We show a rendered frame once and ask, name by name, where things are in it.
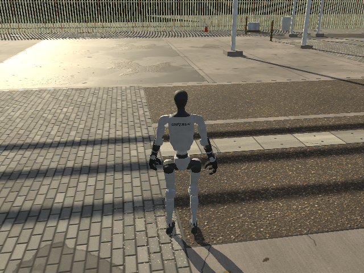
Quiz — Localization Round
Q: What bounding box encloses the right robot hand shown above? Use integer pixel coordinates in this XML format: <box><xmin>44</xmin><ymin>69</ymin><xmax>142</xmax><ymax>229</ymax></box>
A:
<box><xmin>205</xmin><ymin>160</ymin><xmax>218</xmax><ymax>175</ymax></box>

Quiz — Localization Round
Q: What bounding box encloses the left robot upper arm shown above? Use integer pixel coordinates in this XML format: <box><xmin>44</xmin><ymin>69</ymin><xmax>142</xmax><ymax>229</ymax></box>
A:
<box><xmin>154</xmin><ymin>115</ymin><xmax>169</xmax><ymax>146</ymax></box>

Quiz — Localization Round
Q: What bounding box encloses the robot left forearm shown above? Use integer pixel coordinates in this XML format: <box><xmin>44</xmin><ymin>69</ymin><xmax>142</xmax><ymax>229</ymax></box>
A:
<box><xmin>150</xmin><ymin>137</ymin><xmax>160</xmax><ymax>160</ymax></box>

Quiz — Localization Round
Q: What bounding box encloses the left robot hand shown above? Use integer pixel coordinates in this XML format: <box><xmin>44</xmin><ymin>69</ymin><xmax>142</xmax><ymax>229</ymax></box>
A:
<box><xmin>148</xmin><ymin>158</ymin><xmax>162</xmax><ymax>170</ymax></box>

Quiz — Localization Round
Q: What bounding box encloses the robot left thigh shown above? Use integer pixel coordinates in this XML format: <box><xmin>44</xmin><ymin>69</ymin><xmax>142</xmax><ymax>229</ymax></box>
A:
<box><xmin>163</xmin><ymin>159</ymin><xmax>176</xmax><ymax>199</ymax></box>

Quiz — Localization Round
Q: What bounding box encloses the right robot upper arm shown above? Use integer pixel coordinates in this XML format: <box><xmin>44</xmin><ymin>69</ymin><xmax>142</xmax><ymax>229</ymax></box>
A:
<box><xmin>193</xmin><ymin>114</ymin><xmax>209</xmax><ymax>146</ymax></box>

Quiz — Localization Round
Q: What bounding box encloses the robot right forearm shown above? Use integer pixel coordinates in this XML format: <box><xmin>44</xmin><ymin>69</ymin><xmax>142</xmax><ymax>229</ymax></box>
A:
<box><xmin>204</xmin><ymin>137</ymin><xmax>216</xmax><ymax>162</ymax></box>

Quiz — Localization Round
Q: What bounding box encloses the robot left shin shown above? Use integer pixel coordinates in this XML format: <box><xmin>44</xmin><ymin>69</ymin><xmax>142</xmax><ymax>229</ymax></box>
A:
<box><xmin>166</xmin><ymin>189</ymin><xmax>174</xmax><ymax>226</ymax></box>

